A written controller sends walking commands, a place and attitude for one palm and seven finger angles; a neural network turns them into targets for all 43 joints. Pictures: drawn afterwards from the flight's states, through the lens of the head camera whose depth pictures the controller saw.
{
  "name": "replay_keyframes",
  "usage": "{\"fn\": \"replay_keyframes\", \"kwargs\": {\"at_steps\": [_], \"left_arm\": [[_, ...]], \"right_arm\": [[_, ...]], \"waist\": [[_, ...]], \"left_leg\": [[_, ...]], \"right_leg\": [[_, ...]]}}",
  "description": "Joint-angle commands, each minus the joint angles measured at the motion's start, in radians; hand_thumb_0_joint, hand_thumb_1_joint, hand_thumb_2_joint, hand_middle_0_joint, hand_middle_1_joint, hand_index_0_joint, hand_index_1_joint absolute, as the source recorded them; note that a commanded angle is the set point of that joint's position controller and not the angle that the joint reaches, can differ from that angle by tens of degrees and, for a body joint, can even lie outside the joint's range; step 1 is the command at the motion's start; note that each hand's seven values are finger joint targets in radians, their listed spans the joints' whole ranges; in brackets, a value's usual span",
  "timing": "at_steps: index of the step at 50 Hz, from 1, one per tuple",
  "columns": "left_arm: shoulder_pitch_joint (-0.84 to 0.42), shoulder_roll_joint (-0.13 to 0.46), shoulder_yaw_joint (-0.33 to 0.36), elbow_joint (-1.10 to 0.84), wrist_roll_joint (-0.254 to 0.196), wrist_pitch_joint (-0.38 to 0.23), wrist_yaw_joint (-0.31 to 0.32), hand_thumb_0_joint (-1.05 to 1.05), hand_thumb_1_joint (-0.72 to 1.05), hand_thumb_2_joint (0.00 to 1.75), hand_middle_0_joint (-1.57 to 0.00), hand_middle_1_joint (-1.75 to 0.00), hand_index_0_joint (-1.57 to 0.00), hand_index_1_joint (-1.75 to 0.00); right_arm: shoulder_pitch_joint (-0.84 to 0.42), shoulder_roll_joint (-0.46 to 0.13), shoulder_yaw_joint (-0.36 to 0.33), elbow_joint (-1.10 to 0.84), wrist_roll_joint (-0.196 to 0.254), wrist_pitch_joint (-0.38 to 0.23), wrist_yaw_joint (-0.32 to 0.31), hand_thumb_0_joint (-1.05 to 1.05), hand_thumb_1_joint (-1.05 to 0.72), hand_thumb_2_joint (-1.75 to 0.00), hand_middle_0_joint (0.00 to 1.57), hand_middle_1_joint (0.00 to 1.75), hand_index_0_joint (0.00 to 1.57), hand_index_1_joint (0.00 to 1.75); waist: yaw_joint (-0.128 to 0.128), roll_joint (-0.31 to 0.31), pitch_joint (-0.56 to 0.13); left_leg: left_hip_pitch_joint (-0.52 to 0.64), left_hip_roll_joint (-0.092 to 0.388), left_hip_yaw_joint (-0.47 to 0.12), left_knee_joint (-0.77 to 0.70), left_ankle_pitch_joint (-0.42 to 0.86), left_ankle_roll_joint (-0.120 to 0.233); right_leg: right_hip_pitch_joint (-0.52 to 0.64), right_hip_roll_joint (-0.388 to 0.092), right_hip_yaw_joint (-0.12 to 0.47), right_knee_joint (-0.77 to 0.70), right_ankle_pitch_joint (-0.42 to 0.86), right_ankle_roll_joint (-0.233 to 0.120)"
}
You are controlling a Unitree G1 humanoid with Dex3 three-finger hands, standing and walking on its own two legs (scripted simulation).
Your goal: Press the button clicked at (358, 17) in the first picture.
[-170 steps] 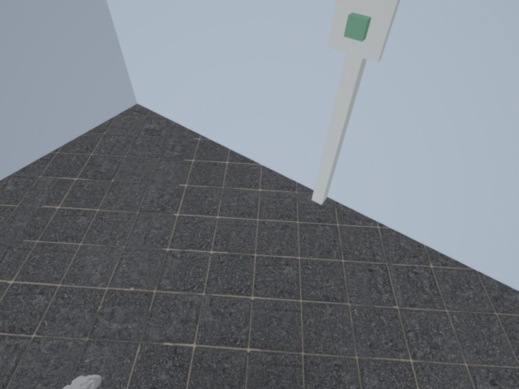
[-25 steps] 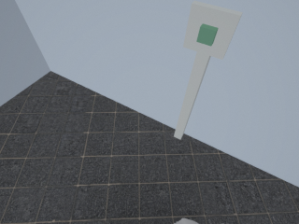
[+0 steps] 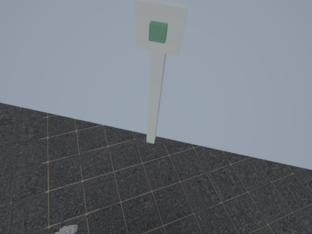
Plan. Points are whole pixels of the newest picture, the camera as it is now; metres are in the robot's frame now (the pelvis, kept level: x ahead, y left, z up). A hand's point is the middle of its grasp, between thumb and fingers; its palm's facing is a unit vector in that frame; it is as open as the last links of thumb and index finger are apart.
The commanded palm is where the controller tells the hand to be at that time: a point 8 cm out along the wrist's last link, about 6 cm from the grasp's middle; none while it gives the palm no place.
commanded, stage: turn to face it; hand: left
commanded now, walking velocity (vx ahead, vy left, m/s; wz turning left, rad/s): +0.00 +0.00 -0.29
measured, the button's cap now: (158, 31) +0.75 +0.04 +0.12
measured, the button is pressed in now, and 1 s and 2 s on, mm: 0 0 0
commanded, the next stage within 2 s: take the last steps up to it in 0.16 s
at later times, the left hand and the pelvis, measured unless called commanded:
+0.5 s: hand out of the picture +0.10 +0.15 -0.15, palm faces -0.12 -0.97 -0.22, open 7.3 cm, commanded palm none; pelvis +0.02 -0.02 +0.01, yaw -9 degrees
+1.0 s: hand (103, 209) +0.21 +0.16 -0.16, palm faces -0.17 -0.97 -0.16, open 7.4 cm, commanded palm none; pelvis +0.15 -0.01 +0.02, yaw -13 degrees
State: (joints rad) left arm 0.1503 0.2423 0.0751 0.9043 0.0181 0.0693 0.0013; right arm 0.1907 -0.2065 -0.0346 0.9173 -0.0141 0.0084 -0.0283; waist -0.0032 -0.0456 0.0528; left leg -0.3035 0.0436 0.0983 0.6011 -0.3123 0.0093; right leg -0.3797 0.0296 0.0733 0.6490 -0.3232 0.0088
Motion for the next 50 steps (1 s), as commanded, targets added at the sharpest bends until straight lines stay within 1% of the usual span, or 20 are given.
{"fn": "replay_keyframes", "kwargs": {"at_steps": [1,3,7,11,14,16,17,18,19,21,24,32,35,36,38,39,41,42,45,50], "left_arm": [[-0.014,0.115,0.039,-0.082,0.014,-0.015,-0.007,0.00,0.90,0.90,-0.20,-0.30,-0.20,-0.30],[0.037,0.081,0.032,-0.052,0.009,-0.018,-0.018,0.00,0.90,0.90,-0.20,-0.30,-0.20,-0.30],[-0.007,0.038,0.011,-0.052,0.000,-0.019,-0.017,0.00,0.90,0.90,-0.20,-0.30,-0.20,-0.30],[-0.052,0.018,-0.001,-0.054,0.000,-0.022,-0.014,0.00,0.90,0.90,-0.20,-0.30,-0.20,-0.30],[-0.002,0.008,-0.005,-0.029,-0.003,-0.032,-0.010,0.00,0.90,0.90,-0.20,-0.30,-0.20,-0.30],[0.068,0.021,-0.002,0.005,0.003,-0.046,-0.013,0.00,0.90,0.90,-0.20,-0.30,-0.20,-0.30],[0.131,0.059,0.006,0.030,0.008,-0.056,-0.010,0.00,0.90,0.90,-0.20,-0.30,-0.20,-0.30],[0.184,0.154,0.022,0.055,0.016,-0.071,0.002,0.00,0.90,0.90,-0.20,-0.30,-0.20,-0.30],[0.236,0.186,0.022,0.067,0.001,-0.066,0.007,0.00,0.90,0.90,-0.20,-0.30,-0.20,-0.30],[0.218,0.123,0.016,0.083,0.002,-0.081,0.017,0.00,0.90,0.90,-0.20,-0.30,-0.20,-0.30],[0.140,0.063,-0.007,0.078,0.005,-0.104,0.015,0.00,0.90,0.90,-0.20,-0.30,-0.20,-0.30],[0.222,0.087,-0.005,0.156,0.009,-0.123,0.011,0.00,0.90,0.90,-0.20,-0.30,-0.20,-0.30],[0.212,0.074,-0.004,0.175,0.002,-0.115,0.009,0.00,0.90,0.90,-0.20,-0.30,-0.20,-0.30],[0.211,0.050,-0.009,0.173,-0.001,-0.111,0.007,0.00,0.90,0.90,-0.20,-0.30,-0.20,-0.30],[0.227,-0.030,-0.023,0.132,-0.007,-0.108,0.000,0.00,0.90,0.90,-0.20,-0.30,-0.20,-0.30],[0.172,-0.003,-0.020,0.127,0.006,-0.101,0.007,0.00,0.90,0.90,-0.20,-0.30,-0.20,-0.30],[0.116,-0.012,-0.018,0.130,0.008,-0.104,-0.007,0.00,0.90,0.90,-0.20,-0.30,-0.20,-0.30],[0.131,-0.028,-0.017,0.138,0.012,-0.101,-0.012,0.00,0.90,0.90,-0.20,-0.30,-0.20,-0.30],[0.194,-0.064,-0.022,0.162,0.009,-0.084,-0.012,0.00,0.90,0.90,-0.20,-0.30,-0.20,-0.30],[0.104,-0.067,-0.023,0.127,0.008,-0.075,-0.008,0.00,0.90,0.90,-0.20,-0.30,-0.20,-0.30]], "right_arm": [[0.045,-0.194,-0.034,-0.061,-0.015,-0.018,-0.013,0.00,-0.90,-0.90,0.20,0.30,0.20,0.30],[-0.001,-0.159,-0.026,-0.068,-0.014,-0.026,-0.015,0.00,-0.90,-0.90,0.20,0.30,0.20,0.30],[0.103,-0.145,-0.036,-0.016,-0.011,-0.028,-0.015,0.00,-0.90,-0.90,0.20,0.30,0.20,0.30],[0.157,-0.156,-0.049,0.027,-0.013,-0.017,-0.009,0.00,-0.90,-0.90,0.20,0.30,0.20,0.30],[0.139,-0.167,-0.054,0.042,-0.016,-0.012,-0.003,0.00,-0.90,-0.90,0.20,0.30,0.20,0.30],[0.134,-0.161,-0.052,0.054,-0.012,-0.011,0.002,0.00,-0.90,-0.90,0.20,0.30,0.20,0.30],[0.122,-0.134,-0.047,0.055,-0.004,-0.012,0.007,0.00,-0.90,-0.90,0.20,0.30,0.20,0.30],[0.107,-0.054,-0.027,0.027,0.004,-0.016,0.013,0.00,-0.90,-0.90,0.20,0.30,0.20,0.30],[0.009,-0.067,-0.020,-0.011,-0.006,-0.009,0.015,0.00,-0.90,-0.90,0.20,0.30,0.20,0.30],[-0.030,-0.080,-0.028,0.004,-0.012,-0.005,0.023,0.00,-0.90,-0.90,0.20,0.30,0.20,0.30],[0.049,-0.053,-0.032,0.059,-0.019,-0.011,0.036,0.00,-0.90,-0.90,0.20,0.30,0.20,0.30],[0.002,-0.020,-0.023,0.046,-0.006,-0.036,0.048,0.00,-0.90,-0.90,0.20,0.30,0.20,0.30],[0.100,-0.031,-0.023,0.089,-0.006,-0.050,0.038,0.00,-0.90,-0.90,0.20,0.30,0.20,0.30],[0.194,-0.061,-0.027,0.122,-0.009,-0.060,0.029,0.00,-0.90,-0.90,0.20,0.30,0.20,0.30],[0.371,-0.221,-0.058,0.160,-0.022,-0.059,0.014,0.00,-0.90,-0.90,0.20,0.30,0.20,0.30],[0.353,-0.189,-0.048,0.169,-0.019,-0.056,0.004,0.00,-0.90,-0.90,0.20,0.30,0.20,0.30],[0.246,-0.110,-0.029,0.139,-0.014,-0.061,0.001,0.00,-0.90,-0.90,0.20,0.30,0.20,0.30],[0.210,-0.078,-0.017,0.131,-0.013,-0.069,-0.001,0.00,-0.90,-0.90,0.20,0.30,0.20,0.30],[0.187,-0.049,-0.011,0.142,-0.006,-0.083,-0.006,0.00,-0.90,-0.90,0.20,0.30,0.20,0.30],[0.230,-0.047,-0.017,0.171,-0.009,-0.075,-0.002,0.00,-0.90,-0.90,0.20,0.30,0.20,0.30]], "waist": [[-0.009,0.254,-0.010],[0.023,0.177,-0.042],[-0.025,0.194,-0.089],[-0.057,0.231,-0.077],[-0.038,0.250,-0.097],[-0.006,0.192,-0.127],[0.026,0.096,-0.133],[0.047,-0.207,-0.128],[0.099,-0.204,-0.069],[0.078,-0.194,0.020],[0.002,-0.079,0.058],[0.019,-0.090,0.053],[-0.032,-0.029,0.038],[-0.068,0.050,0.004],[-0.102,0.411,-0.078],[-0.111,0.360,-0.053],[-0.070,0.154,0.053],[-0.041,0.125,0.064],[0.000,0.138,-0.001],[-0.014,0.165,0.028]], "left_leg": [[0.030,0.357,-0.380,-0.387,0.110,0.124],[0.129,0.264,-0.180,-0.322,0.318,0.108],[0.271,0.256,-0.091,-0.239,0.642,0.135],[0.277,0.278,-0.072,-0.224,0.651,0.138],[0.253,0.292,-0.066,-0.198,0.559,0.124],[0.175,0.266,-0.043,-0.134,0.314,0.074],[0.043,0.223,0.006,-0.035,0.131,0.024],[-0.225,0.100,0.122,0.172,-0.202,-0.041],[-0.327,0.055,0.022,0.322,-0.343,-0.050],[-0.386,0.078,-0.060,0.466,-0.211,-0.035],[-0.294,0.089,-0.034,0.428,-0.051,-0.055],[-0.153,0.061,0.009,0.113,-0.010,-0.045],[0.088,0.023,0.055,-0.067,0.093,-0.037],[0.233,0.034,0.025,-0.132,0.085,-0.028],[0.382,0.411,-0.479,-0.379,-0.067,0.127],[0.309,0.416,-0.508,-0.431,-0.158,0.134],[0.170,0.368,-0.391,-0.433,-0.110,0.146],[0.125,0.332,-0.307,-0.440,-0.030,0.128],[0.149,0.262,-0.130,-0.412,0.228,0.116],[0.149,0.247,-0.072,-0.402,0.318,0.127]], "right_leg": [[-0.169,-0.021,0.016,0.483,-0.180,0.026],[-0.192,-0.037,-0.028,0.541,-0.082,0.042],[-0.148,-0.058,-0.089,0.369,-0.119,0.054],[-0.059,-0.055,-0.135,0.173,-0.146,0.039],[0.034,-0.047,-0.155,0.028,-0.108,0.018],[0.205,-0.036,-0.183,-0.199,0.037,0.004],[0.352,-0.096,-0.109,-0.295,0.079,-0.021],[0.503,-0.336,0.200,-0.389,0.071,-0.115],[0.432,-0.425,0.302,-0.430,0.041,-0.206],[0.335,-0.376,0.311,-0.483,-0.151,-0.222],[0.226,-0.286,0.101,-0.458,0.021,-0.174],[0.230,-0.284,0.063,-0.427,0.117,-0.177],[0.134,-0.229,0.014,-0.323,0.083,-0.129],[0.072,-0.180,-0.024,-0.185,0.099,-0.104],[-0.173,-0.008,-0.183,0.325,-0.276,-0.027],[-0.204,-0.046,-0.094,0.472,-0.259,-0.039],[-0.243,-0.120,-0.072,0.543,-0.114,-0.036],[-0.208,-0.135,-0.074,0.515,-0.068,-0.026],[-0.133,-0.135,-0.110,0.407,0.012,0.000],[-0.106,-0.136,-0.147,0.197,0.046,0.015]]}}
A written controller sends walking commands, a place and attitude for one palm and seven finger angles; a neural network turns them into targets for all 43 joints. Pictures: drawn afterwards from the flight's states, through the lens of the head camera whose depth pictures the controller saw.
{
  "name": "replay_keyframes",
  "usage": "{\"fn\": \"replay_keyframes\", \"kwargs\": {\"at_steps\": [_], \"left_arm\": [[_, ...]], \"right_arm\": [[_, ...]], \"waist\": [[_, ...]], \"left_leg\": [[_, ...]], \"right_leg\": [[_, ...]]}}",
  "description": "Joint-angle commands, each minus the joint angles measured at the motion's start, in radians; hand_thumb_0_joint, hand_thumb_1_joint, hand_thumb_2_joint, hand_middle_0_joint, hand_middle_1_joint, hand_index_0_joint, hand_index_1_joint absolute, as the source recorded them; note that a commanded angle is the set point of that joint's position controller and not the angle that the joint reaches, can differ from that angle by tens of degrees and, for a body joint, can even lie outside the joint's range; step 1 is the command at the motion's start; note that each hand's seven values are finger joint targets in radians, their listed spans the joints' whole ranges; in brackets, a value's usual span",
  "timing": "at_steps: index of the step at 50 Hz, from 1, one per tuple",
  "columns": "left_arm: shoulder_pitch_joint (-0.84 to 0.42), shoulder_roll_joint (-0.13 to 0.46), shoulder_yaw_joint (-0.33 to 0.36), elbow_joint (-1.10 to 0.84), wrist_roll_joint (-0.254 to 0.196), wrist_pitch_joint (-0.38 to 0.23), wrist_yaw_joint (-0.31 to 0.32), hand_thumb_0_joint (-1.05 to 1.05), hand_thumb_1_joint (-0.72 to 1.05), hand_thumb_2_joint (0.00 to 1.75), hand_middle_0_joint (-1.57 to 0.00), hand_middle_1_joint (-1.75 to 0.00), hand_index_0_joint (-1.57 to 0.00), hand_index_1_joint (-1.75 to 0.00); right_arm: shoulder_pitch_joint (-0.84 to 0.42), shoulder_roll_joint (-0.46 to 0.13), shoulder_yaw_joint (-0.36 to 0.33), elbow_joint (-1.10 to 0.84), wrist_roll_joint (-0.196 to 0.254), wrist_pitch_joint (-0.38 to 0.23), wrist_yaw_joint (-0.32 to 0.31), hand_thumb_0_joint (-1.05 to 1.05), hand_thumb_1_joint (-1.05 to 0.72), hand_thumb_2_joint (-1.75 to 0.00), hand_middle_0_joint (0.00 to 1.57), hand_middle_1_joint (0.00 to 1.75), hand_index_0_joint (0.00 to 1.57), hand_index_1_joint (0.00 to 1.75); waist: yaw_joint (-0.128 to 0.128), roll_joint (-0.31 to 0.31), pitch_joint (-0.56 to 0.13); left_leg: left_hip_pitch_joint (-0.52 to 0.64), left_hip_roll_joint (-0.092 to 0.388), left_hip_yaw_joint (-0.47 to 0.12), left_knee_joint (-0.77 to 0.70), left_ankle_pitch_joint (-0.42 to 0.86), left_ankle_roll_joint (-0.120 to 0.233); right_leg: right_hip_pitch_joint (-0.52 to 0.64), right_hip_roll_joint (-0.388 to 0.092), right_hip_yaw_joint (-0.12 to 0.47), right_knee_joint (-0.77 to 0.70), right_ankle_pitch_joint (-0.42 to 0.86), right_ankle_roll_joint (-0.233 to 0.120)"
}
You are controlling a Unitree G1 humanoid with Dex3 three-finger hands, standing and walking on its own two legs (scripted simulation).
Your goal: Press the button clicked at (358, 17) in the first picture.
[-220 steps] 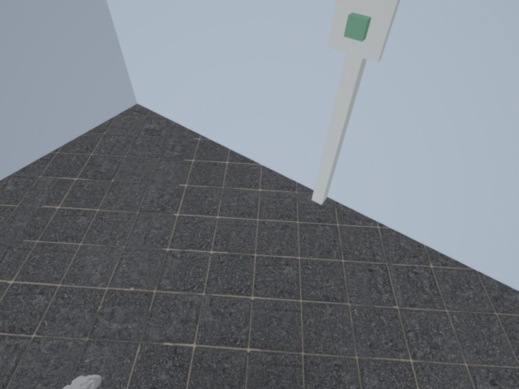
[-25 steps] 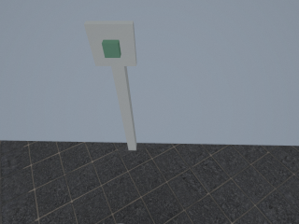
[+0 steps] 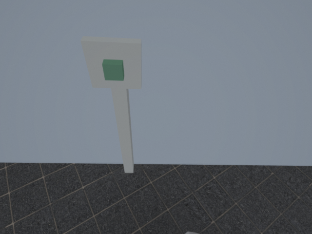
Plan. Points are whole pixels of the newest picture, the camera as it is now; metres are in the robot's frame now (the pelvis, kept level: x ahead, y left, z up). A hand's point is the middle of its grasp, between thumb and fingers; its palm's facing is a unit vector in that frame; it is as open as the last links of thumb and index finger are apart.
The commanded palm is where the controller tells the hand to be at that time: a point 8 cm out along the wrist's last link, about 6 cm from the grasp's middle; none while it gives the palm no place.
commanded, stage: come to a stop and stand still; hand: left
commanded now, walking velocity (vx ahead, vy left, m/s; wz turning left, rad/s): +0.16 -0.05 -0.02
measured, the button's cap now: (113, 69) +0.58 +0.18 +0.10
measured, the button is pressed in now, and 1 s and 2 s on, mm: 0 0 0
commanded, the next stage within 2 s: look again from close up in 1.30 s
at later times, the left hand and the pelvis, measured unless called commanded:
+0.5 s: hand out of the picture +0.14 +0.15 -0.17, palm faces +0.08 -0.97 -0.23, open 7.2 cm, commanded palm none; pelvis +0.06 -0.03 -0.01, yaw +2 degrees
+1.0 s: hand out of the picture -0.01 +0.16 -0.18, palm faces +0.05 -0.98 -0.20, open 7.4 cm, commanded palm none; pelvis +0.03 -0.01 +0.00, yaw +0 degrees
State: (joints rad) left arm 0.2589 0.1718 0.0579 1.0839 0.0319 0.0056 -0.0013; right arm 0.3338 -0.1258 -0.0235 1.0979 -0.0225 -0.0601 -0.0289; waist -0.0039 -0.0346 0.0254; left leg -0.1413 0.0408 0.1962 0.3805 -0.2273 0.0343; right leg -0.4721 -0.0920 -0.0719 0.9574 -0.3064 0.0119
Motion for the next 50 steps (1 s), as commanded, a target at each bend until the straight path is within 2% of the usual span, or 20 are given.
{"fn": "replay_keyframes", "kwargs": {"at_steps": [1,4,7,8,9,10,12,15,22,27,28,29,30,31,35,39,41,43,46,50], "left_arm": [[-0.028,0.004,-0.006,-0.061,-0.006,-0.011,-0.005,0.00,0.90,0.90,-0.20,-0.30,-0.20,-0.30],[-0.076,0.007,-0.004,-0.078,-0.006,-0.012,-0.005,0.00,0.90,0.90,-0.20,-0.30,-0.20,-0.30],[0.006,0.013,-0.005,-0.050,-0.006,-0.029,0.005,0.00,0.90,0.90,-0.20,-0.30,-0.20,-0.30],[0.071,0.056,-0.003,-0.025,-0.006,-0.042,0.014,0.00,0.90,0.90,-0.20,-0.30,-0.20,-0.30],[0.110,0.129,0.003,-0.004,-0.007,-0.056,0.028,0.00,0.90,0.90,-0.20,-0.30,-0.20,-0.30],[0.106,0.176,0.004,-0.012,-0.015,-0.052,0.033,0.00,0.90,0.90,-0.20,-0.30,-0.20,-0.30],[0.052,0.161,0.005,-0.021,-0.018,-0.052,0.045,0.00,0.90,0.90,-0.20,-0.30,-0.20,-0.30],[-0.010,0.144,0.012,-0.037,-0.009,-0.028,0.061,0.00,0.90,0.90,-0.20,-0.30,-0.20,-0.30],[-0.092,0.158,0.031,-0.113,0.004,-0.002,0.055,0.00,0.90,0.90,-0.20,-0.30,-0.20,-0.30],[-0.108,0.169,0.029,-0.118,-0.005,0.012,0.044,0.00,0.90,0.90,-0.20,-0.30,-0.20,-0.30],[-0.096,0.135,0.021,-0.124,-0.012,0.019,0.040,0.00,0.90,0.90,-0.20,-0.30,-0.20,-0.30],[-0.073,0.090,0.012,-0.137,-0.019,0.029,0.033,0.00,0.90,0.90,-0.20,-0.30,-0.20,-0.30],[-0.072,0.070,0.009,-0.145,-0.018,0.030,0.028,0.00,0.90,0.90,-0.20,-0.30,-0.20,-0.30],[-0.071,0.079,0.011,-0.130,-0.007,0.040,0.031,0.00,0.90,0.90,-0.20,-0.30,-0.20,-0.30],[0.041,0.078,0.002,-0.063,-0.005,0.030,0.021,0.00,0.90,0.90,-0.20,-0.30,-0.20,-0.30],[0.030,0.050,-0.026,-0.053,-0.010,0.013,0.029,0.00,0.90,0.90,-0.20,-0.30,-0.20,-0.30],[0.081,0.053,-0.032,-0.021,-0.014,0.000,0.032,0.00,0.90,0.90,-0.20,-0.30,-0.20,-0.30],[0.100,0.094,-0.036,0.009,-0.014,-0.019,0.041,0.00,0.90,0.90,-0.20,-0.30,-0.20,-0.30],[0.067,0.087,-0.042,0.021,-0.017,-0.025,0.040,0.00,0.90,0.90,-0.20,-0.30,-0.20,-0.30],[0.076,0.072,-0.047,0.030,-0.019,-0.019,0.042,0.00,0.90,0.90,-0.20,-0.30,-0.20,-0.30]], "right_arm": [[0.089,-0.130,-0.031,-0.004,-0.002,-0.003,-0.001,0.00,-0.90,-0.90,0.20,0.30,0.20,0.30],[0.098,-0.137,-0.041,0.004,-0.007,0.011,0.002,0.00,-0.90,-0.90,0.20,0.30,0.20,0.30],[0.068,-0.121,-0.036,0.014,-0.004,0.021,-0.002,0.00,-0.90,-0.90,0.20,0.30,0.20,0.30],[0.088,-0.094,-0.028,0.022,0.005,0.017,0.001,0.00,-0.90,-0.90,0.20,0.30,0.20,0.30],[0.123,-0.044,-0.015,0.020,0.015,0.015,0.005,0.00,-0.90,-0.90,0.20,0.30,0.20,0.30],[0.143,-0.050,-0.016,0.013,0.020,0.030,0.001,0.00,-0.90,-0.90,0.20,0.30,0.20,0.30],[0.123,-0.058,-0.020,0.018,0.025,0.058,-0.009,0.00,-0.90,-0.90,0.20,0.30,0.20,0.30],[0.059,-0.048,-0.026,0.016,0.025,0.078,-0.010,0.00,-0.90,-0.90,0.20,0.30,0.20,0.30],[0.007,-0.065,-0.043,-0.068,0.010,0.105,0.013,0.00,-0.90,-0.90,0.20,0.30,0.20,0.30],[0.045,-0.085,-0.037,-0.078,0.009,0.081,0.016,0.00,-0.90,-0.90,0.20,0.30,0.20,0.30],[0.053,-0.116,-0.037,-0.079,0.007,0.073,0.016,0.00,-0.90,-0.90,0.20,0.30,0.20,0.30],[0.014,-0.180,-0.046,-0.105,-0.003,0.067,0.015,0.00,-0.90,-0.90,0.20,0.30,0.20,0.30],[-0.052,-0.232,-0.049,-0.148,-0.006,0.071,0.012,0.00,-0.90,-0.90,0.20,0.30,0.20,0.30],[-0.117,-0.223,-0.048,-0.155,-0.008,0.065,0.006,0.00,-0.90,-0.90,0.20,0.30,0.20,0.30],[-0.176,-0.174,-0.026,-0.145,0.004,0.055,-0.007,0.00,-0.90,-0.90,0.20,0.30,0.20,0.30],[-0.090,-0.175,-0.035,-0.090,0.006,0.051,-0.006,0.00,-0.90,-0.90,0.20,0.30,0.20,0.30],[-0.074,-0.176,-0.032,-0.067,0.014,0.048,-0.005,0.00,-0.90,-0.90,0.20,0.30,0.20,0.30],[-0.066,-0.130,-0.023,-0.059,0.029,0.043,-0.001,0.00,-0.90,-0.90,0.20,0.30,0.20,0.30],[-0.075,-0.120,-0.019,-0.035,0.019,0.055,0.006,0.00,-0.90,-0.90,0.20,0.30,0.20,0.30],[-0.042,-0.121,-0.005,0.007,0.019,0.052,0.007,0.00,-0.90,-0.90,0.20,0.30,0.20,0.30]], "waist": [[-0.015,0.167,0.068],[-0.026,0.178,0.096],[0.027,0.109,0.047],[0.049,0.027,-0.014],[0.042,-0.128,-0.094],[0.017,-0.141,-0.097],[0.026,-0.229,-0.125],[0.027,-0.053,-0.096],[0.011,-0.132,-0.056],[-0.027,-0.110,-0.064],[-0.028,0.001,-0.046],[-0.013,0.229,0.006],[-0.001,0.282,0.052],[0.004,0.324,0.059],[0.043,0.170,0.005],[-0.002,0.159,-0.038],[0.015,0.123,-0.065],[-0.006,0.012,-0.049],[-0.016,-0.100,0.006],[-0.011,-0.021,0.047]], "left_leg": [[-0.020,0.256,-0.166,-0.177,0.226,0.106],[-0.055,0.268,-0.181,-0.164,0.124,0.109],[-0.071,0.209,-0.128,0.003,0.204,0.048],[-0.104,0.154,-0.094,0.106,0.177,0.000],[-0.215,0.087,-0.048,0.201,-0.052,-0.051],[-0.192,0.042,-0.069,0.271,-0.309,-0.074],[-0.189,0.052,-0.132,0.415,-0.380,-0.076],[-0.234,0.036,-0.167,0.508,-0.331,-0.075],[-0.212,0.011,-0.157,0.507,-0.218,-0.084],[-0.005,0.001,-0.107,0.124,-0.020,-0.072],[0.033,0.041,-0.169,0.022,-0.021,-0.058],[-0.069,0.199,-0.377,-0.120,-0.099,0.000],[-0.246,0.304,-0.488,-0.221,-0.201,0.071],[-0.290,0.292,-0.496,-0.275,-0.231,0.085],[-0.125,0.190,-0.297,-0.178,-0.003,0.090],[0.039,0.206,-0.295,-0.111,0.240,0.116],[0.053,0.177,-0.266,-0.032,0.359,0.084],[-0.021,0.095,-0.210,0.017,0.231,-0.001],[0.020,0.066,-0.186,-0.007,0.089,-0.029],[0.004,0.076,-0.197,-0.053,0.056,-0.023]], "right_leg": [[-0.005,-0.016,-0.006,-0.149,0.030,0.012],[0.048,-0.002,-0.028,-0.237,0.017,0.008],[0.248,0.037,-0.055,-0.465,0.157,0.004],[0.389,-0.013,0.010,-0.544,0.312,-0.002],[0.534,-0.202,0.195,-0.551,0.606,-0.056],[0.494,-0.309,0.235,-0.574,0.853,-0.126],[0.451,-0.304,0.236,-0.550,1.044,-0.188],[0.420,-0.294,0.175,-0.540,0.951,-0.215],[0.230,-0.238,0.122,-0.634,0.464,-0.184],[0.126,-0.176,0.114,-0.584,0.119,-0.111],[0.064,-0.117,0.086,-0.512,-0.002,-0.069],[0.018,-0.010,0.011,-0.401,-0.111,-0.010],[0.085,0.037,-0.007,-0.270,-0.136,0.008],[0.101,0.036,0.052,-0.154,-0.165,0.005],[0.067,0.039,0.081,-0.048,-0.091,0.006],[0.122,0.027,0.042,-0.306,-0.126,0.022],[0.229,0.031,0.038,-0.530,0.029,0.021],[0.310,-0.055,0.152,-0.631,0.267,-0.017],[0.195,-0.061,0.161,-0.638,0.169,-0.035],[0.190,-0.030,0.145,-0.655,0.060,-0.028]]}}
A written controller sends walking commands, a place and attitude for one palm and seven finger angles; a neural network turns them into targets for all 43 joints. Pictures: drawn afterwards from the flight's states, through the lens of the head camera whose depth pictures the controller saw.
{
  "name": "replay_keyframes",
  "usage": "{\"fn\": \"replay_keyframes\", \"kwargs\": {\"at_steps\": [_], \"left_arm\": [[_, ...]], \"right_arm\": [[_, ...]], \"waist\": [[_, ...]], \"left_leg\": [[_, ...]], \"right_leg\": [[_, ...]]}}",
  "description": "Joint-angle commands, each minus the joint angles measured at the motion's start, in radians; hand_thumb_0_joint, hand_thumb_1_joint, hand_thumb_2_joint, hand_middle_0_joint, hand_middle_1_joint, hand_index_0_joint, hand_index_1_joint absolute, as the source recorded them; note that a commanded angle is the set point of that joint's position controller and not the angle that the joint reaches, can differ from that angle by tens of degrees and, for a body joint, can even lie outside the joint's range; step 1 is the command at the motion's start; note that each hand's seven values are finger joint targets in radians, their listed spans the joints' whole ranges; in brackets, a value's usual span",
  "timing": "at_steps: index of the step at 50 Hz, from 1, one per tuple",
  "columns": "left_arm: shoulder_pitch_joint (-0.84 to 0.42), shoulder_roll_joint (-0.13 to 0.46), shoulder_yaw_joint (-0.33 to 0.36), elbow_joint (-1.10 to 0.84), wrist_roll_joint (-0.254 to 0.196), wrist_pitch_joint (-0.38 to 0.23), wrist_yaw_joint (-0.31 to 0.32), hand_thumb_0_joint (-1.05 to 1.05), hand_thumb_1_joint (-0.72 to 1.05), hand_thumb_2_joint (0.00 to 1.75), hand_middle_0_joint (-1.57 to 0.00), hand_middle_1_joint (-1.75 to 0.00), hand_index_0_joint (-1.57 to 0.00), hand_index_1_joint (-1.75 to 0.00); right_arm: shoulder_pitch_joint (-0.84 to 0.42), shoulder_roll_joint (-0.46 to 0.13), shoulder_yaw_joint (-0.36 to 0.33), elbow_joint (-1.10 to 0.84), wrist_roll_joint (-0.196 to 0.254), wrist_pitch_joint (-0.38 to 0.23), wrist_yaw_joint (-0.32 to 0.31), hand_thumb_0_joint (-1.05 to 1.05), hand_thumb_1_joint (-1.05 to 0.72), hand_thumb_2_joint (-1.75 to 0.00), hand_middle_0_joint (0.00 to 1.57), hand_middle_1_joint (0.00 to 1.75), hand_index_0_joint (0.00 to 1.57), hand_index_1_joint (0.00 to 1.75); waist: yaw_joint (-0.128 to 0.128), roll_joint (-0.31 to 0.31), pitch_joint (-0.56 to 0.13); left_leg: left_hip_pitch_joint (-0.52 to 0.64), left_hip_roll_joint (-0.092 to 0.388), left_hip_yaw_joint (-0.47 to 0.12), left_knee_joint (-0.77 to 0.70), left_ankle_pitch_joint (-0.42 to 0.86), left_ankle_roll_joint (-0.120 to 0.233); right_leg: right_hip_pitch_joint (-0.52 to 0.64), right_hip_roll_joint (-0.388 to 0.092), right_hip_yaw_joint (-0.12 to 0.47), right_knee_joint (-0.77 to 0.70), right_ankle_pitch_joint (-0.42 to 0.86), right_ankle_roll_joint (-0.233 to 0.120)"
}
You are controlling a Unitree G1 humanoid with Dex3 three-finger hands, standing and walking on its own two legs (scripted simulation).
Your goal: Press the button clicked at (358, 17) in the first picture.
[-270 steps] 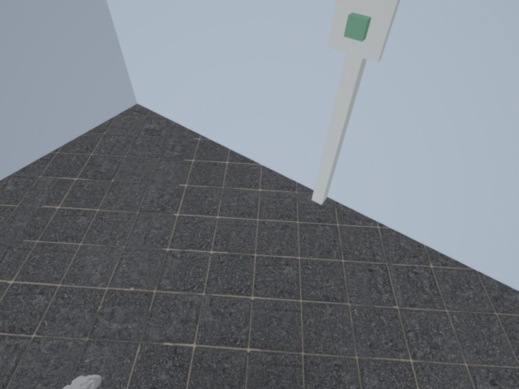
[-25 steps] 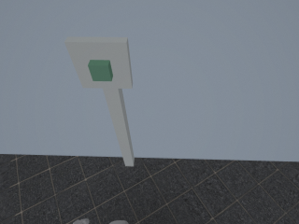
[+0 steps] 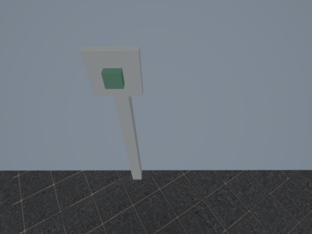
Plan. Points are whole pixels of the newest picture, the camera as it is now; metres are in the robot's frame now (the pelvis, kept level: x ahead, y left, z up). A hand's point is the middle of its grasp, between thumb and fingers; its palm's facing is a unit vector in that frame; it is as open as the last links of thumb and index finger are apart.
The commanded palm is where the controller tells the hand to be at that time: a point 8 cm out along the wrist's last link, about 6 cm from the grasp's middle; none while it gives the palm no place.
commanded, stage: come to a stop and stand still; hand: left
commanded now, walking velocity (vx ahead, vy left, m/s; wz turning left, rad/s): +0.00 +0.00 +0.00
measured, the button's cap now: (113, 78) +0.55 +0.18 +0.10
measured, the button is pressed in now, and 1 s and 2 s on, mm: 0 0 0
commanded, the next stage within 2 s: look again from close up in 0.30 s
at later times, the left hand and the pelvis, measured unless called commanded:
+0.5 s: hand out of the picture -0.01 +0.16 -0.18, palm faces +0.02 -0.98 -0.19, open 7.3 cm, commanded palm none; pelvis -0.01 -0.01 -0.01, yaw +2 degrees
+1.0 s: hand out of the picture +0.06 +0.27 -0.15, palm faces +0.04 -0.93 -0.35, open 7.4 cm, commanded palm none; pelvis -0.02 +0.01 +0.00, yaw +2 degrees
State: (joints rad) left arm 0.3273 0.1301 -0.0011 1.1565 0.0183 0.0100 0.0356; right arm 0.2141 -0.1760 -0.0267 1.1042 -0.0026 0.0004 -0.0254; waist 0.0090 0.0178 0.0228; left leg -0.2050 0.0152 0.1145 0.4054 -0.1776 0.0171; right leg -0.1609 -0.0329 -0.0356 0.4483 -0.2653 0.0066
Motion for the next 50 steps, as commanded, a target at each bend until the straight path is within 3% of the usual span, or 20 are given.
{"fn": "replay_keyframes", "kwargs": {"at_steps": [1,10,19,20,21,22,24,25,27,29,32,35,40,47,50], "left_arm": [[0.013,0.110,0.012,-0.040,-0.006,-0.023,0.006,0.00,0.90,0.90,-0.20,-0.30,-0.20,-0.30],[0.031,0.094,0.014,-0.036,-0.010,-0.019,0.008,0.00,0.90,0.90,-0.20,-0.30,-0.20,-0.30],[0.044,0.077,0.015,-0.035,-0.012,-0.025,0.008,0.00,0.90,0.90,-0.20,-0.30,-0.20,-0.30],[-0.026,0.279,0.015,-0.144,0.012,-0.039,0.000,0.00,0.90,0.90,-0.20,-0.30,-0.20,-0.30],[-0.011,0.205,0.040,-0.145,0.002,-0.040,0.007,0.00,0.90,0.90,-0.20,-0.30,-0.20,-0.30],[-0.010,0.196,0.035,-0.160,0.002,-0.042,0.007,0.00,0.90,0.90,-0.20,-0.30,-0.20,-0.30],[-0.012,0.171,0.039,-0.177,0.001,-0.033,0.007,0.00,0.90,0.90,-0.20,-0.30,-0.20,-0.30],[-0.027,0.184,0.040,-0.189,0.002,-0.033,0.008,0.00,0.90,0.90,-0.20,-0.30,-0.20,-0.30],[-0.048,0.201,0.047,-0.206,0.002,-0.034,0.008,0.00,0.90,0.90,-0.20,-0.30,-0.20,-0.30],[-0.044,0.219,0.050,-0.214,0.001,-0.037,0.007,0.00,0.90,0.90,-0.20,-0.30,-0.20,-0.30],[-0.046,0.242,0.053,-0.222,0.000,-0.038,0.003,0.00,0.90,0.90,-0.20,-0.30,-0.20,-0.30],[-0.083,0.281,0.055,-0.231,0.000,-0.039,-0.002,0.00,0.90,0.90,-0.20,-0.30,-0.20,-0.30],[-0.140,0.330,0.052,-0.233,0.002,-0.037,-0.011,0.00,0.90,0.90,-0.20,-0.30,-0.20,-0.30],[-0.176,0.369,0.042,-0.217,0.004,-0.033,-0.023,0.00,0.90,0.90,-0.20,-0.30,-0.20,-0.30],[-0.178,0.376,0.038,-0.209,0.004,-0.034,-0.025,0.00,0.90,0.90,-0.20,-0.30,-0.20,-0.30]], "right_arm": [[0.078,-0.066,0.000,0.007,-0.002,-0.008,0.003,0.00,-0.90,-0.90,0.20,0.30,0.20,0.30],[0.143,-0.035,0.004,0.045,-0.008,-0.004,-0.001,0.00,-0.90,-0.90,0.20,0.30,0.20,0.30],[0.191,-0.016,0.005,0.057,-0.007,-0.015,-0.007,0.00,-0.90,-0.90,0.20,0.30,0.20,0.30],[0.112,-0.186,-0.010,-0.086,-0.018,-0.011,0.005,0.00,-0.90,-0.90,0.20,0.30,0.20,0.30],[0.100,-0.143,-0.023,-0.100,-0.029,-0.026,-0.003,0.00,-0.90,-0.90,0.20,0.30,0.20,0.30],[0.133,-0.121,-0.022,-0.107,-0.030,-0.030,-0.006,0.00,-0.90,-0.90,0.20,0.30,0.20,0.30],[0.159,-0.072,-0.020,-0.110,-0.027,-0.017,-0.007,0.00,-0.90,-0.90,0.20,0.30,0.20,0.30],[0.161,-0.085,-0.020,-0.121,-0.029,-0.015,-0.003,0.00,-0.90,-0.90,0.20,0.30,0.20,0.30],[0.149,-0.109,-0.027,-0.129,-0.024,-0.019,-0.001,0.00,-0.90,-0.90,0.20,0.30,0.20,0.30],[0.119,-0.150,-0.034,-0.140,-0.019,-0.031,-0.002,0.00,-0.90,-0.90,0.20,0.30,0.20,0.30],[0.075,-0.205,-0.039,-0.157,-0.018,-0.039,-0.002,0.00,-0.90,-0.90,0.20,0.30,0.20,0.30],[0.022,-0.248,-0.041,-0.166,-0.017,-0.043,0.001,0.00,-0.90,-0.90,0.20,0.30,0.20,0.30],[-0.061,-0.298,-0.038,-0.175,-0.017,-0.040,0.010,0.00,-0.90,-0.90,0.20,0.30,0.20,0.30],[-0.128,-0.346,-0.030,-0.175,-0.018,-0.033,0.023,0.00,-0.90,-0.90,0.20,0.30,0.20,0.30],[-0.129,-0.348,-0.026,-0.168,-0.017,-0.033,0.026,0.00,-0.90,-0.90,0.20,0.30,0.20,0.30]], "waist": [[-0.022,-0.067,0.060],[-0.014,-0.023,0.094],[-0.014,-0.016,0.050],[-0.046,-0.042,0.199],[-0.012,-0.025,0.022],[-0.031,-0.025,-0.076],[-0.038,-0.071,-0.047],[-0.042,-0.097,-0.023],[-0.044,-0.047,0.034],[-0.024,0.026,0.025],[-0.011,0.005,-0.015],[-0.008,0.025,-0.035],[-0.008,0.019,-0.030],[-0.010,0.015,-0.014],[-0.013,-0.008,-0.035]], "left_leg": [[0.057,0.098,-0.116,-0.086,-0.018,-0.007],[-0.001,0.093,-0.117,-0.094,-0.089,-0.012],[0.007,0.103,-0.119,-0.090,-0.035,-0.008],[-0.080,0.052,-0.144,-0.012,-0.002,-0.010],[-0.061,0.083,-0.139,0.035,-0.085,0.004],[-0.045,0.065,-0.143,0.087,-0.049,0.008],[-0.078,0.045,-0.115,0.122,-0.081,0.001],[-0.085,0.041,-0.113,0.126,-0.085,0.002],[-0.075,0.058,-0.126,0.090,-0.062,0.010],[-0.078,0.091,-0.168,0.047,0.018,0.028],[-0.067,0.113,-0.181,0.035,0.099,0.043],[-0.043,0.115,-0.185,0.023,0.149,0.045],[-0.023,0.119,-0.194,-0.026,0.090,0.040],[-0.026,0.121,-0.214,-0.116,-0.110,0.029],[-0.009,0.118,-0.212,-0.115,-0.079,0.028]], "right_leg": [[-0.124,-0.089,0.109,-0.151,-0.007,-0.022],[-0.130,-0.077,0.108,-0.167,-0.084,-0.029],[-0.091,-0.074,0.095,-0.141,0.003,-0.033],[-0.147,-0.050,0.052,-0.108,0.031,-0.052],[-0.129,-0.093,0.103,-0.077,-0.099,-0.057],[-0.086,-0.106,0.118,-0.080,-0.058,-0.071],[-0.122,-0.129,0.149,-0.111,-0.123,-0.085],[-0.140,-0.134,0.148,-0.117,-0.140,-0.087],[-0.183,-0.110,0.123,-0.092,-0.123,-0.084],[-0.129,-0.068,0.083,-0.028,0.008,-0.068],[-0.065,-0.058,0.055,0.004,0.109,-0.057],[-0.042,-0.061,0.053,0.003,0.138,-0.052],[-0.038,-0.072,0.053,-0.037,0.102,-0.043],[-0.048,-0.080,0.056,-0.087,0.029,-0.037],[-0.037,-0.086,0.057,-0.099,0.044,-0.038]]}}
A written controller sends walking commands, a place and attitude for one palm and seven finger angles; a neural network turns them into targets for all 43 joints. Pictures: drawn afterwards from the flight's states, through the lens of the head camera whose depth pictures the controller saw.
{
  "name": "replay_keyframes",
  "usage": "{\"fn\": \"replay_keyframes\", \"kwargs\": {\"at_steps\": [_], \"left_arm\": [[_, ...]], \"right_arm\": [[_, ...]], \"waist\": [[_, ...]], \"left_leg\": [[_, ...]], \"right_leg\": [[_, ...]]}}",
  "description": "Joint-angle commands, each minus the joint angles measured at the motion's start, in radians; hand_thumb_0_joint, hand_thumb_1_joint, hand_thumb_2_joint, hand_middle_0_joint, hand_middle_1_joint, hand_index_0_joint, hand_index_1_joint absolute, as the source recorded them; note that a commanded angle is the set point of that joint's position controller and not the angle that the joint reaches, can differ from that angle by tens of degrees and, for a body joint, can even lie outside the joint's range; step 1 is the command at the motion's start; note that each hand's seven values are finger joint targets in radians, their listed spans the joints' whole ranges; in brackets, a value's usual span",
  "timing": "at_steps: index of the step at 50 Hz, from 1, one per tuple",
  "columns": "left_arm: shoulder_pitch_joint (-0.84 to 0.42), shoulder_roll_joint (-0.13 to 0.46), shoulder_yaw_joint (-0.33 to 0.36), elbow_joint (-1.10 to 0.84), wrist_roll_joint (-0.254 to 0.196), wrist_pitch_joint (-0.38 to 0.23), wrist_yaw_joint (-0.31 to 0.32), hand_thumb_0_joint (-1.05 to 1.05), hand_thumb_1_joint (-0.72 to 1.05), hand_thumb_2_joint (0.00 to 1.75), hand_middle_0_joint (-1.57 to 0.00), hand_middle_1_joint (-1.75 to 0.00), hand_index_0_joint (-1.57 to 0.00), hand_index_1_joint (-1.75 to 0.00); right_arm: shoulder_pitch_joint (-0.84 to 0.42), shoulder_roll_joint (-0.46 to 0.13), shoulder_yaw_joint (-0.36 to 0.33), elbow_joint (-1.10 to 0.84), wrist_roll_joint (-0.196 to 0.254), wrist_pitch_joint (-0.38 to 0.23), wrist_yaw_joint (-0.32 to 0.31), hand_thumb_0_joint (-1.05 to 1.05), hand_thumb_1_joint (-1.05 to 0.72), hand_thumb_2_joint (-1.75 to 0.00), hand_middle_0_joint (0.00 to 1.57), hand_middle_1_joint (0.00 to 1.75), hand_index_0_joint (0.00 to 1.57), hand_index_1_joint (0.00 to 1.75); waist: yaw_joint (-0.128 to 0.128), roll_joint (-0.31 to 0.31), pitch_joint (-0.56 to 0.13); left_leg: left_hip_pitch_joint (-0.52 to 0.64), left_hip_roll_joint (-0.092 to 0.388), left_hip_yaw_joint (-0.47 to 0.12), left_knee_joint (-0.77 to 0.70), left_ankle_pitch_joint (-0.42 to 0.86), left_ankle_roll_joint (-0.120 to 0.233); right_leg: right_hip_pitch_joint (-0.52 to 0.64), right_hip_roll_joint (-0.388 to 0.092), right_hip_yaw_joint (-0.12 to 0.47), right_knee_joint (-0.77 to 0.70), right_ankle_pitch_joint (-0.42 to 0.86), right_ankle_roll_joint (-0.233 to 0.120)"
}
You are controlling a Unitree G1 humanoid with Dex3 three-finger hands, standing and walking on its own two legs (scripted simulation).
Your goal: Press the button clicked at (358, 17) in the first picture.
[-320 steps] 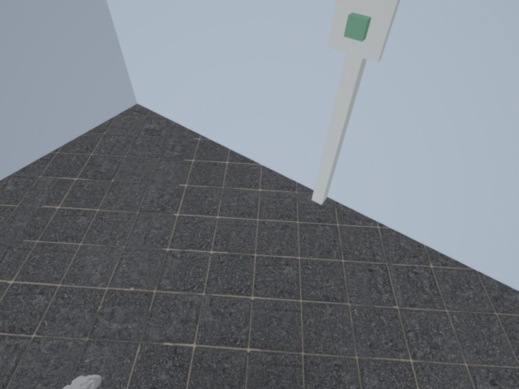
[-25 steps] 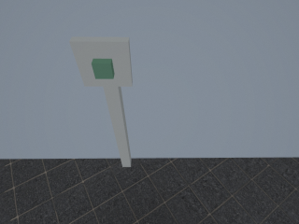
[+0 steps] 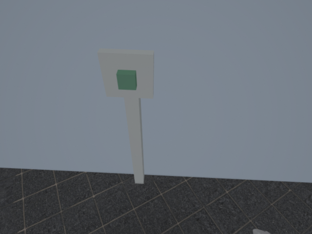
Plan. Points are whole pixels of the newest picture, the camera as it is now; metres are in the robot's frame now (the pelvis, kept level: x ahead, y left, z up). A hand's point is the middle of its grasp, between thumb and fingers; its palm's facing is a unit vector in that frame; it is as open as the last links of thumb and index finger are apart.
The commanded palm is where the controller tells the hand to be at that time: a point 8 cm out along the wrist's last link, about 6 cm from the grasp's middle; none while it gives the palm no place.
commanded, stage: shuffle to correct the standing spot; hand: left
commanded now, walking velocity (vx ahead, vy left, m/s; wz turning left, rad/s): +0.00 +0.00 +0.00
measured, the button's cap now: (127, 79) +0.57 +0.14 +0.11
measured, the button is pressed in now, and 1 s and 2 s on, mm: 0 0 0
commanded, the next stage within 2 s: come to a stop and stand still in 0.50 s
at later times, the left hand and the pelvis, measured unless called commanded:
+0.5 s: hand out of the picture -0.03 +0.13 -0.19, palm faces +0.05 -0.99 -0.12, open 7.4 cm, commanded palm none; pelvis +0.05 -0.02 -0.01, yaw +0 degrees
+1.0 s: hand (116, 231) +0.18 +0.14 -0.18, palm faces +0.01 -0.97 -0.23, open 7.3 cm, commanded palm none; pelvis +0.10 -0.04 -0.01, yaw +0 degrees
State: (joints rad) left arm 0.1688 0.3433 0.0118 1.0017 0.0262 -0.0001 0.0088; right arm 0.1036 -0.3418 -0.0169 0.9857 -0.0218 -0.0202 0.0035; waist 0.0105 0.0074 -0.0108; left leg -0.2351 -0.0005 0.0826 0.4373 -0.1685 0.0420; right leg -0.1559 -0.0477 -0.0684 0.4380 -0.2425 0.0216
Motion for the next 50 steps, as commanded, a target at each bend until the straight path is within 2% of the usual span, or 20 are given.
{"fn": "replay_keyframes", "kwargs": {"at_steps": [1,5,8,13,18,21,23,25,26,27,28,30,31,34,38,40,42,44,46,50], "left_arm": [[-0.019,0.164,0.024,-0.050,-0.004,-0.025,0.002,0.00,0.90,0.90,-0.20,-0.30,-0.20,-0.30],[0.065,0.042,-0.012,0.005,-0.007,-0.004,0.007,0.00,0.90,0.90,-0.20,-0.30,-0.20,-0.30],[0.107,0.037,-0.010,0.021,-0.001,0.004,0.004,0.00,0.90,0.90,-0.20,-0.30,-0.20,-0.30],[0.196,0.002,-0.005,0.037,0.000,0.000,-0.003,0.00,0.90,0.90,-0.20,-0.30,-0.20,-0.30],[0.288,-0.023,0.009,0.064,-0.004,-0.013,0.005,0.00,0.90,0.90,-0.20,-0.30,-0.20,-0.30],[0.369,-0.013,0.029,0.091,-0.005,-0.022,0.017,0.00,0.90,0.90,-0.20,-0.30,-0.20,-0.30],[0.377,-0.040,0.032,0.101,-0.001,-0.029,0.022,0.00,0.90,0.90,-0.20,-0.30,-0.20,-0.30],[0.339,-0.063,0.029,0.099,-0.003,-0.027,0.022,0.00,0.90,0.90,-0.20,-0.30,-0.20,-0.30],[0.319,-0.094,0.024,0.097,-0.008,-0.025,0.019,0.00,0.90,0.90,-0.20,-0.30,-0.20,-0.30],[0.309,-0.135,0.016,0.083,-0.006,-0.024,0.014,0.00,0.90,0.90,-0.20,-0.30,-0.20,-0.30],[0.242,-0.154,0.007,0.058,-0.001,-0.025,0.014,0.00,0.90,0.90,-0.20,-0.30,-0.20,-0.30],[0.173,-0.137,0.020,0.042,0.007,-0.017,0.008,0.00,0.90,0.90,-0.20,-0.30,-0.20,-0.30],[0.171,-0.164,0.022,0.044,0.006,-0.015,0.001,0.00,0.90,0.90,-0.20,-0.30,-0.20,-0.30],[0.204,-0.218,0.020,0.047,-0.004,0.005,-0.003,0.00,0.90,0.90,-0.20,-0.30,-0.20,-0.30],[0.256,-0.197,0.027,0.060,-0.007,0.002,0.010,0.00,0.90,0.90,-0.20,-0.30,-0.20,-0.30],[0.275,-0.103,0.040,0.063,-0.007,-0.013,0.026,0.00,0.90,0.90,-0.20,-0.30,-0.20,-0.30],[0.236,-0.022,0.048,0.038,-0.006,-0.015,0.031,0.00,0.90,0.90,-0.20,-0.30,-0.20,-0.30],[0.201,-0.011,0.053,0.029,-0.003,-0.020,0.038,0.00,0.90,0.90,-0.20,-0.30,-0.20,-0.30],[0.123,-0.024,0.056,0.000,0.004,-0.009,0.047,0.00,0.90,0.90,-0.20,-0.30,-0.20,-0.30],[0.044,-0.005,0.073,-0.046,0.003,0.013,0.047,0.00,0.90,0.90,-0.20,-0.30,-0.20,-0.30]], "right_arm": [[-0.021,-0.183,-0.034,-0.046,0.003,-0.012,-0.003,0.00,-0.90,-0.90,0.20,0.30,0.20,0.30],[0.041,-0.065,0.002,0.004,-0.002,0.011,0.002,0.00,-0.90,-0.90,0.20,0.30,0.20,0.30],[0.062,-0.077,-0.004,0.020,-0.004,0.024,0.000,0.00,-0.90,-0.90,0.20,0.30,0.20,0.30],[0.109,-0.067,-0.019,0.046,0.002,0.023,-0.008,0.00,-0.90,-0.90,0.20,0.30,0.20,0.30],[0.156,0.022,-0.016,0.071,0.007,0.006,-0.017,0.00,-0.90,-0.90,0.20,0.30,0.20,0.30],[0.125,0.082,-0.012,0.057,0.005,-0.001,-0.016,0.00,-0.90,-0.90,0.20,0.30,0.20,0.30],[0.130,0.115,-0.014,0.058,0.008,-0.008,-0.016,0.00,-0.90,-0.90,0.20,0.30,0.20,0.30],[0.228,0.130,-0.015,0.097,0.011,-0.017,-0.017,0.00,-0.90,-0.90,0.20,0.30,0.20,0.30],[0.313,0.111,-0.021,0.134,0.009,-0.022,-0.024,0.00,-0.90,-0.90,0.20,0.30,0.20,0.30],[0.415,0.045,-0.041,0.174,0.003,-0.025,-0.034,0.00,-0.90,-0.90,0.20,0.30,0.20,0.30],[0.515,0.001,-0.052,0.212,-0.004,-0.026,-0.046,0.00,-0.90,-0.90,0.20,0.30,0.20,0.30],[0.480,0.046,-0.039,0.206,0.000,-0.028,-0.060,0.00,-0.90,-0.90,0.20,0.30,0.20,0.30],[0.427,0.059,-0.033,0.187,-0.002,-0.033,-0.060,0.00,-0.90,-0.90,0.20,0.30,0.20,0.30],[0.307,0.082,-0.025,0.145,-0.002,-0.034,-0.062,0.00,-0.90,-0.90,0.20,0.30,0.20,0.30],[0.250,0.084,-0.034,0.127,0.005,-0.017,-0.054,0.00,-0.90,-0.90,0.20,0.30,0.20,0.30],[0.273,0.132,-0.035,0.121,0.011,-0.006,-0.044,0.00,-0.90,-0.90,0.20,0.30,0.20,0.30],[0.323,0.180,-0.042,0.116,0.019,0.017,-0.033,0.00,-0.90,-0.90,0.20,0.30,0.20,0.30],[0.304,0.184,-0.045,0.102,0.020,0.041,-0.036,0.00,-0.90,-0.90,0.20,0.30,0.20,0.30],[0.300,0.177,-0.048,0.097,0.020,0.044,-0.034,0.00,-0.90,-0.90,0.20,0.30,0.20,0.30],[0.334,0.175,-0.048,0.087,0.017,0.043,-0.025,0.00,-0.90,-0.90,0.20,0.30,0.20,0.30]], "waist": [[-0.014,-0.010,0.003],[-0.019,0.000,-0.003],[-0.014,0.022,0.069],[-0.005,0.031,0.104],[0.005,-0.097,0.092],[0.025,-0.178,0.117],[0.012,-0.108,0.121],[-0.036,-0.075,0.084],[-0.072,-0.007,0.071],[-0.094,0.157,0.052],[-0.129,0.325,0.076],[-0.098,0.103,0.160],[-0.076,0.066,0.164],[-0.018,0.134,0.121],[0.019,0.101,0.071],[0.025,-0.020,0.045],[-0.004,-0.087,0.029],[0.005,-0.269,-0.017],[-0.009,-0.232,-0.007],[-0.034,-0.185,-0.023]], "left_leg": [[0.026,0.135,-0.173,-0.144,-0.073,0.002],[0.037,0.133,-0.164,-0.155,-0.197,-0.022],[-0.027,0.145,-0.186,-0.187,-0.359,-0.013],[-0.052,0.170,-0.194,-0.172,-0.391,0.016],[-0.103,0.097,-0.060,0.050,-0.212,-0.001],[-0.245,0.051,0.042,0.275,-0.248,-0.023],[-0.235,0.067,0.038,0.274,-0.276,-0.018],[-0.056,0.067,0.048,0.134,-0.164,-0.007],[0.097,0.106,-0.001,0.052,-0.050,0.012],[0.242,0.255,-0.207,-0.024,0.073,0.079],[0.331,0.408,-0.379,-0.132,0.256,0.150],[0.228,0.475,-0.375,-0.142,0.324,0.206],[0.174,0.443,-0.306,-0.150,0.331,0.187],[0.042,0.318,-0.085,-0.133,0.435,0.114],[-0.028,0.224,-0.015,-0.023,0.312,0.044],[-0.109,0.140,0.009,0.067,0.010,-0.028],[-0.101,0.050,0.031,0.186,-0.238,-0.056],[-0.082,0.054,0.014,0.374,-0.391,-0.063],[-0.099,0.055,-0.020,0.413,-0.385,-0.060],[-0.001,0.035,0.012,0.179,-0.231,-0.064]], "right_leg": [[-0.045,-0.074,0.090,-0.097,0.025,-0.052],[-0.051,-0.064,0.074,-0.101,-0.080,-0.029],[-0.083,-0.038,0.058,-0.069,-0.167,-0.033],[-0.093,-0.021,0.045,-0.027,-0.148,-0.046],[-0.024,-0.074,0.150,-0.094,-0.117,-0.093],[0.054,-0.193,0.288,-0.164,-0.019,-0.176],[0.055,-0.205,0.269,-0.129,0.101,-0.211],[-0.022,-0.138,0.163,-0.028,0.140,-0.168],[-0.126,-0.069,0.090,0.089,0.159,-0.126],[-0.283,0.014,0.003,0.285,0.056,-0.071],[-0.456,0.051,-0.045,0.499,-0.273,-0.045],[-0.522,-0.035,0.050,0.657,-0.280,-0.053],[-0.491,-0.058,0.056,0.639,-0.235,-0.043],[-0.295,-0.060,0.017,0.415,-0.115,-0.014],[-0.035,-0.012,-0.053,0.104,0.147,-0.005],[0.092,-0.112,0.062,0.039,0.476,-0.025],[0.049,-0.272,0.155,0.014,0.734,-0.109],[-0.001,-0.322,0.211,-0.049,0.740,-0.180],[-0.028,-0.315,0.192,-0.045,0.656,-0.213],[-0.098,-0.269,0.153,-0.036,0.350,-0.175]]}}
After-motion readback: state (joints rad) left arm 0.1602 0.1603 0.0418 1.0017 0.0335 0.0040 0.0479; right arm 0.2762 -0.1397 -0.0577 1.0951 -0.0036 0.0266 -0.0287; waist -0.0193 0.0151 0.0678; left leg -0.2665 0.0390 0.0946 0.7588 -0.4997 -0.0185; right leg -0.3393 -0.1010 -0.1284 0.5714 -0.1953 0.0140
